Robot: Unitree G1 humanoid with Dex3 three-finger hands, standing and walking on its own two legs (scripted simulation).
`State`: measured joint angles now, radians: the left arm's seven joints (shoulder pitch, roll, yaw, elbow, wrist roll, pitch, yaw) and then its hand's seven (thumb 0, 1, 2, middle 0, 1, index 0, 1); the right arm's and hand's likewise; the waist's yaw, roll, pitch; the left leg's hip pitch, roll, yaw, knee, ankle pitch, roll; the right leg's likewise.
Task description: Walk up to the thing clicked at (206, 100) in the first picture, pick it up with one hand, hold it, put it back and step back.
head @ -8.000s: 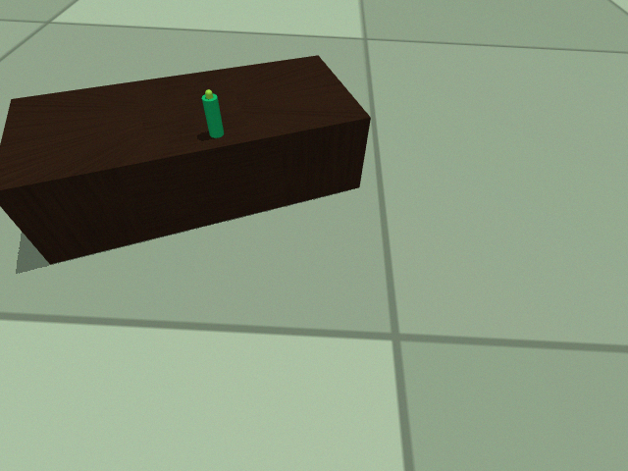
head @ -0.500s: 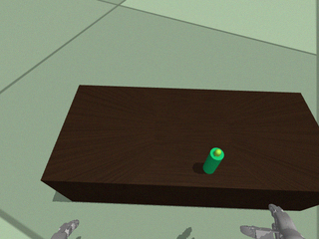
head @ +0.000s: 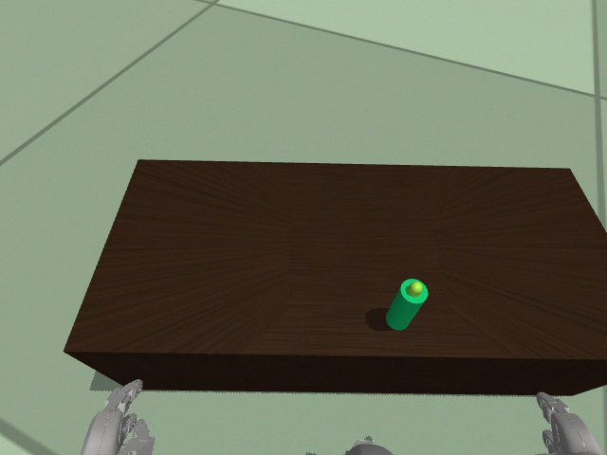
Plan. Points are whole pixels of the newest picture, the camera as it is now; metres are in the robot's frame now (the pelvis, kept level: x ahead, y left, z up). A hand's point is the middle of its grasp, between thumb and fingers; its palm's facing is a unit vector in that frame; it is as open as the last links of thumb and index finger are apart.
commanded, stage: go down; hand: right
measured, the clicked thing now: (406, 303) +0.43 -0.21 -0.26
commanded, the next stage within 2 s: none
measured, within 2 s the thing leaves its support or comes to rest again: neither
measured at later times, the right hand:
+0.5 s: hand (550, 413) +0.19 -0.32 -0.07, palm faces +0.15 +0.95 -0.29, open 17.6 cm
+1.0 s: hand (577, 336) +0.28 -0.37 -0.03, palm faces +0.17 +0.97 -0.17, open 17.7 cm
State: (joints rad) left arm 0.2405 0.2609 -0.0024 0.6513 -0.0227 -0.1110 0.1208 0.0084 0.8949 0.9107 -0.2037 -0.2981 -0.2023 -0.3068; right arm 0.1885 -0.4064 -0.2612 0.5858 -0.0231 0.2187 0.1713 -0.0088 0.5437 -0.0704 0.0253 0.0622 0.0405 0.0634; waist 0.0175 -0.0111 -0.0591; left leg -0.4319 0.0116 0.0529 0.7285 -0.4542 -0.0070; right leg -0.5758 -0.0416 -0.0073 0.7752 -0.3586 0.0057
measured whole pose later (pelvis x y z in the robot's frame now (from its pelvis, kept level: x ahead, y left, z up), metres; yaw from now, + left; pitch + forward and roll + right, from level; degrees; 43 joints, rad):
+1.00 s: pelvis -0.02 -0.01 -0.02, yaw +1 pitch +12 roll +3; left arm 0.32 0.30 -0.03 0.67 0.00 -0.15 0.14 0.01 0.89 0.91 -0.20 -0.30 -0.20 -0.30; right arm -0.27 -0.67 -0.54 0.93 0.07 -0.04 0.46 -0.02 0.59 -0.08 0.02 0.06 0.04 0.06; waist 0.05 0.00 -0.06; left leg -0.60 0.00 0.06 0.85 -0.47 -0.01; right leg -0.75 -0.06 0.01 0.90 -0.37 0.00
